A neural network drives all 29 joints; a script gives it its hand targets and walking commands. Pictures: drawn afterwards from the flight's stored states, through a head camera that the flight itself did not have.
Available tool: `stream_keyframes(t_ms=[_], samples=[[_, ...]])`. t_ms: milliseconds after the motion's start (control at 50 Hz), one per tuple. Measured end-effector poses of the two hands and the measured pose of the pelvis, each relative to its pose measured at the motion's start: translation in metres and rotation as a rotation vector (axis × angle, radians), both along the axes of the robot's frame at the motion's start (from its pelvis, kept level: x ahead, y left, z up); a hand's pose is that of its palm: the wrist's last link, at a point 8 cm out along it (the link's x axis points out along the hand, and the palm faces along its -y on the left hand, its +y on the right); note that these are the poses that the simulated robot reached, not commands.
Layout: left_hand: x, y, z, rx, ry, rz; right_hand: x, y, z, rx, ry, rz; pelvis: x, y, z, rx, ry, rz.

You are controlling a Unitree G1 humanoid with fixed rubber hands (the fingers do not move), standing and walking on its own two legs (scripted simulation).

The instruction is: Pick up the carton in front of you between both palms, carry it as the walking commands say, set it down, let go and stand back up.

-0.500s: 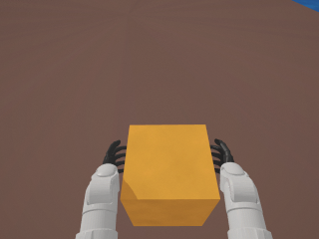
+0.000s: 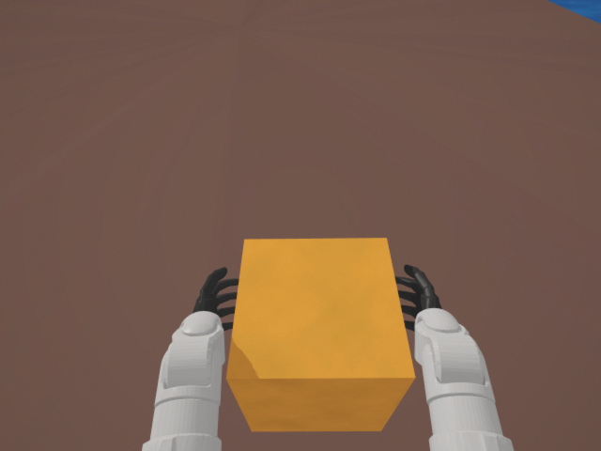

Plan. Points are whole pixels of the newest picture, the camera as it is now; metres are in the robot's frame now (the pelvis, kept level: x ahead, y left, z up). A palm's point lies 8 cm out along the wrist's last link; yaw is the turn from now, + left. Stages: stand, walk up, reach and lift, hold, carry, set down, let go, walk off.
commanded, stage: carry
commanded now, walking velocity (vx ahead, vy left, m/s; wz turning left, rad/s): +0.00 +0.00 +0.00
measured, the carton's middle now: (315, 339) +0.31 +0.00 -0.04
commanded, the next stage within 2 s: hold in 0.28 s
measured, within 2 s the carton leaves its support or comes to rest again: neither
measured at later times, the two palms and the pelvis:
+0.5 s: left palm (203, 338) +0.26 +0.15 +0.05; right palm (432, 333) +0.27 -0.15 +0.05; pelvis -0.02 +0.00 +0.01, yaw +0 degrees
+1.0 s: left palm (212, 322) +0.29 +0.14 +0.04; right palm (434, 323) +0.28 -0.16 +0.05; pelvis -0.05 +0.01 -0.01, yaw -2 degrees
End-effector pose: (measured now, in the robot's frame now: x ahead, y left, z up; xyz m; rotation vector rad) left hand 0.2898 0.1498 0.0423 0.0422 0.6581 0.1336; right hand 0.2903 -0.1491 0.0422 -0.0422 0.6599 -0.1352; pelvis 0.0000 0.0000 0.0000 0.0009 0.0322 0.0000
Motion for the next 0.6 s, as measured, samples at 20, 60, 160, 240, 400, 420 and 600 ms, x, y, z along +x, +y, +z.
stream_keyframes(t_ms=[20,60,160,240,400,420,600], samples=[[0.0,0.0,0.0,0.0,0.0,0.0,0.0,0.0,0.0,0.0,0.0,0.0,0.0,0.0,0.0,0.0,0.0,0.0],[-0.001,0.0,0.0,0.0,0.0,0.0,-0.001,0.0,0.0,0.0,0.0,0.0,-0.001,0.0,0.0,0.0,0.0,0.0],[-0.003,-0.001,0.0,0.001,0.0,-0.001,-0.003,-0.001,0.0,0.0,0.0,-0.001,-0.003,-0.001,0.0,0.0,0.001,-0.001],[-0.004,-0.002,0.0,0.001,0.0,-0.001,-0.004,-0.002,0.0,0.0,0.0,-0.001,-0.004,-0.001,0.0,0.0,0.001,-0.001],[-0.018,-0.001,0.002,0.011,0.008,-0.003,-0.016,-0.001,0.002,-0.012,0.008,0.014,-0.01,-0.002,0.007,0.004,-0.1,0.004],[-0.02,0.0,0.002,0.01,0.01,-0.001,-0.017,0.0,0.003,-0.013,0.009,0.016,-0.012,-0.002,0.008,0.004,-0.111,0.003],[-0.033,0.0,0.007,0.004,0.001,-0.003,-0.032,0.0,0.009,-0.011,0.0,0.007,-0.028,0.0,0.006,0.001,-0.173,0.0]])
